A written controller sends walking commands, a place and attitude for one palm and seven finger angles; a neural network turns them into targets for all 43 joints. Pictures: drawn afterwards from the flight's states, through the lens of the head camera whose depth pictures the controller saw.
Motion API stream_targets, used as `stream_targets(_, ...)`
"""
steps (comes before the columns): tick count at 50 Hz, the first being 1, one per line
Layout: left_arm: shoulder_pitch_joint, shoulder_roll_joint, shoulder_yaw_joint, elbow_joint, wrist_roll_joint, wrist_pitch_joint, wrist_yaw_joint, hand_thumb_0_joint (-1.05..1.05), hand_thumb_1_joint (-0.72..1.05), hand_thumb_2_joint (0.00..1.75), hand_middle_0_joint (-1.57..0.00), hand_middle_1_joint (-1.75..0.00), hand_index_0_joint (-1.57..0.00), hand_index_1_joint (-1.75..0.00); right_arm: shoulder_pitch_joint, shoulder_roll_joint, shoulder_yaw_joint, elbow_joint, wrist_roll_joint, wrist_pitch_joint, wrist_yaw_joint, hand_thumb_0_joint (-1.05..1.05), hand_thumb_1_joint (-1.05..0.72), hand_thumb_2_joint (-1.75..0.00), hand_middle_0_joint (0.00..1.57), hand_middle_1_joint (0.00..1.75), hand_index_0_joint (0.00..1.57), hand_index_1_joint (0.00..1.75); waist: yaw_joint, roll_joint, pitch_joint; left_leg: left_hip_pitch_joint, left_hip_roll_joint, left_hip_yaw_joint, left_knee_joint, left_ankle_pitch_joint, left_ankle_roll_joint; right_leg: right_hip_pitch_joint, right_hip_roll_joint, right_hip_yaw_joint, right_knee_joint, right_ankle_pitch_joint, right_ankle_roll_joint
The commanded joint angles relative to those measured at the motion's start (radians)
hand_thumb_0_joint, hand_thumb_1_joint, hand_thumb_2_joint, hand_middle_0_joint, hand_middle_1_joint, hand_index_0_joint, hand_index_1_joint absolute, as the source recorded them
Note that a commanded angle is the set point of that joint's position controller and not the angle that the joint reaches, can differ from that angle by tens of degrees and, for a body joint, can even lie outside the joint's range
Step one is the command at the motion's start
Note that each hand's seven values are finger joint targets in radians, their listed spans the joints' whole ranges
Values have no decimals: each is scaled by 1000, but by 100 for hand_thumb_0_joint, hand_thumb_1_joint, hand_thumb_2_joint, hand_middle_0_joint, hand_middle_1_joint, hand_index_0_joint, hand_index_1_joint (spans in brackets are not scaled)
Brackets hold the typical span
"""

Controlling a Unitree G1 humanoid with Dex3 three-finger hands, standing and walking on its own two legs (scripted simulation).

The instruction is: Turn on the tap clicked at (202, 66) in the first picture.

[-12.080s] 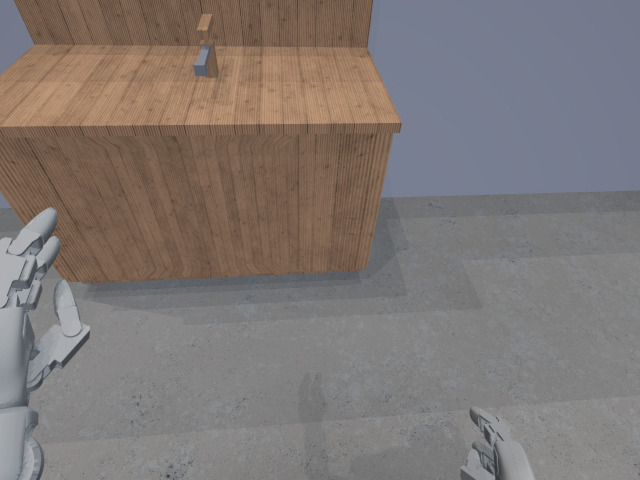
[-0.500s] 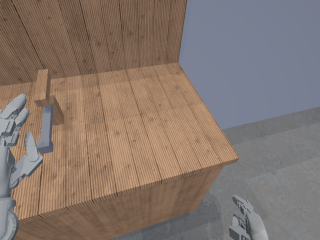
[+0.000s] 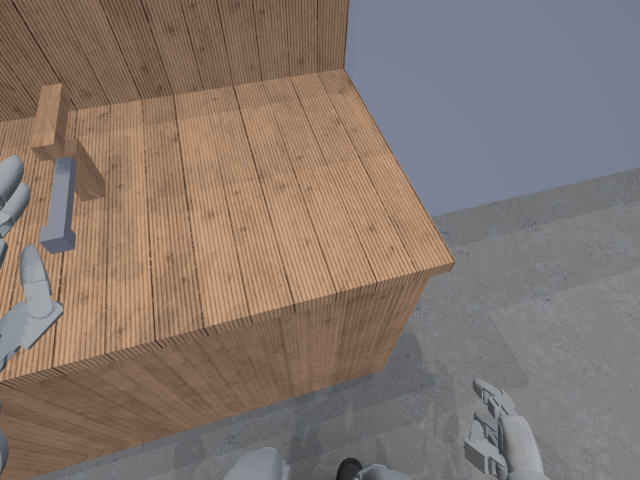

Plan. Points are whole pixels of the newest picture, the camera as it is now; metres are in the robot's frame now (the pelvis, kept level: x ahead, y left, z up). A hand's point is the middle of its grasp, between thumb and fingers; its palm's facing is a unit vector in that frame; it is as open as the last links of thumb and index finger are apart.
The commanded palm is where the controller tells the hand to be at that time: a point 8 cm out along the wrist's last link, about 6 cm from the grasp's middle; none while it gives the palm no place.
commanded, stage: come to a stop and stand still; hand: left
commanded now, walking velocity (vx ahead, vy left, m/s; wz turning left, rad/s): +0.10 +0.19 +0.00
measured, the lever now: (58, 238) +0.37 +0.37 +0.06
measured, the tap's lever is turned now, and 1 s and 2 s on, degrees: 0 0 0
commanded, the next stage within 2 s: none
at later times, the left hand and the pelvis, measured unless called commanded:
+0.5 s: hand out of the picture +0.14 +0.28 +0.18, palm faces +0.49 -0.79 -0.35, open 7.4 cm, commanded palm +0.08 +0.31 +0.18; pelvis -0.06 +0.01 -0.01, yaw +4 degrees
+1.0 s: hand out of the picture +0.16 +0.31 +0.21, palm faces +0.56 -0.67 -0.50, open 7.4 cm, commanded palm +0.07 +0.29 +0.18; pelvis -0.08 +0.00 +0.00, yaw +3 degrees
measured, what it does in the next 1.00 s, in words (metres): steps on the spot: left foot, then right foot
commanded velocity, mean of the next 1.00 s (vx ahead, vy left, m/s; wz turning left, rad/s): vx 0.07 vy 0.00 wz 0.00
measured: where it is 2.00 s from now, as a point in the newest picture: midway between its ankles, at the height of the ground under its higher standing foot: outside the picture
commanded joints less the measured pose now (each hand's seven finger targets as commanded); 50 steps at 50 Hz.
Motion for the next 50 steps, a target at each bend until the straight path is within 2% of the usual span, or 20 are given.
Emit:
stream_targets(1,98,178,142,-125,-15,9,58,0,90,90,-20,-30,-20,-30,-67,-90,-2,-155,19,-36,-17,0,-90,-90,20,30,20,30,6,-33,-290,19,44,-7,31,-28,-1,195,-350,349,-218,-44,-83)
stream_targets(6,33,203,134,-158,4,31,84,0,90,90,-20,-30,-20,-30,-24,-117,-11,-136,13,-39,-45,0,-90,-90,20,30,20,30,5,-135,-267,167,5,104,-318,-28,40,191,-300,359,-323,-420,-2)
stream_targets(8,-6,176,102,-161,21,31,86,0,90,90,-20,-30,-20,-30,19,-127,-22,-126,2,-49,-45,0,-90,-90,20,30,20,30,-6,-139,-280,270,-9,140,-497,40,60,214,-247,275,-300,-419,39)
stream_targets(13,-87,151,63,-152,30,28,76,0,90,90,-20,-30,-20,-30,24,-162,-54,-140,21,-66,-40,0,-90,-90,20,30,20,30,8,62,-241,341,146,82,-682,239,99,280,-79,136,-86,-209,131)
stream_targets(15,-112,136,46,-119,33,40,64,0,90,90,-20,-30,-20,-30,-7,-153,-41,-133,37,-58,-27,0,-90,-90,20,30,20,30,-6,281,-129,111,199,7,-712,49,124,306,-35,70,92,-225,112)
stream_targets(16,-146,136,44,-119,40,48,56,0,90,90,-20,-30,-20,-30,-20,-148,-41,-131,42,-59,-18,0,-90,-90,20,30,20,30,-8,306,-74,49,232,-13,-737,20,143,292,-12,46,209,-200,109)
stream_targets(21,-187,132,37,-1,44,61,23,0,90,90,-20,-30,-20,-30,2,-152,-55,-114,38,-53,13,0,-90,-90,20,30,20,30,-7,85,5,100,178,27,-490,99,116,229,3,57,-2,-176,76)
stream_targets(23,-215,133,30,41,36,59,12,0,90,90,-20,-30,-20,-30,4,-144,-44,-109,34,-40,12,0,-90,-90,20,30,20,30,-30,-43,34,36,82,21,-306,-44,95,197,-88,235,-149,-264,23)
stream_targets(25,-210,116,9,32,22,68,1,0,90,90,-20,-30,-20,-30,21,-134,-50,-118,39,-41,12,0,-90,-90,20,30,20,30,-25,-263,-4,152,-10,73,-102,-67,72,-11,-241,496,-368,-678,-37)
stream_targets(27,-203,125,16,-29,17,69,0,0,90,90,-20,-30,-20,-30,4,-121,-30,-118,31,-37,16,0,-90,-90,20,30,20,30,-30,-199,-37,239,26,42,-152,-16,70,-79,-261,438,-342,-600,-69)
stream_targets(30,-158,165,58,-149,17,46,19,0,90,90,-20,-30,-20,-30,-2,-110,-4,-120,13,-47,5,0,-90,-90,20,30,20,30,-37,53,-131,359,36,30,-542,36,73,-8,-112,221,-105,-488,9)
stream_targets(32,-172,183,79,-268,30,14,38,0,90,90,-20,-30,-20,-30,-24,-129,-14,-138,6,-64,6,0,-90,-90,20,30,20,30,-15,370,-146,329,263,-281,-736,65,142,-17,51,77,340,-320,75)
stream_targets(34,-167,187,87,-271,40,13,41,0,90,90,-20,-30,-20,-30,-32,-99,-19,-125,-2,-72,14,0,-90,-90,20,30,20,30,-27,315,-77,287,285,-257,-694,314,153,-62,-4,147,429,-241,71)
stream_targets(37,-100,161,77,-210,37,23,43,0,90,90,-20,-30,-20,-30,3,-125,-32,-129,14,-82,26,0,-90,-90,20,30,20,30,-12,210,-147,387,233,-110,-539,651,113,31,-10,82,156,-239,63)
stream_targets(41,-36,144,94,-53,32,29,29,0,90,90,-20,-30,-20,-30,36,-132,-34,-135,31,-53,27,0,-90,-90,20,30,20,30,-22,185,-172,300,182,-61,-404,651,58,265,3,30,-159,40,48)
stream_targets(44,-63,152,97,8,13,22,36,0,90,90,-20,-30,-20,-30,49,-129,-36,-132,40,-43,23,0,-90,-90,20,30,20,30,-43,-36,-215,111,84,-2,-243,370,26,408,-188,221,-105,351,-40)
stream_targets(45,-982,767,526,-176,138,-49,17,0,90,90,-20,-30,-20,-30,71,-176,-59,-99,-22,-130,16,0,-90,-90,20,30,20,30,43,-93,-70,75,16,85,-319,349,-12,213,-120,253,-97,349,-47)
stream_targets(46,-740,476,362,108,62,-19,8,0,90,90,-20,-30,-20,-30,0,-107,-56,-69,51,-120,20,0,-90,-90,20,30,20,30,1,134,-184,313,116,-65,-586,439,5,168,-175,204,92,300,-35)
stream_targets(47,-478,295,229,110,50,-32,-10,0,90,90,-20,-30,-20,-30,-1,-114,-44,-100,8,-103,17,0,-90,-90,20,30,20,30,23,216,-243,439,145,-13,-553,580,5,128,-76,168,123,126,26)
stream_targets(50,-209,120,48,62,36,16,-35,0,90,90,-20,-30,-20,-30,-4,-126,-43,-153,25,-81,63,0,-90,-90,20,30,20,30,13,246,-256,447,203,-23,-482,731,83,108,-52,128,151,0,85)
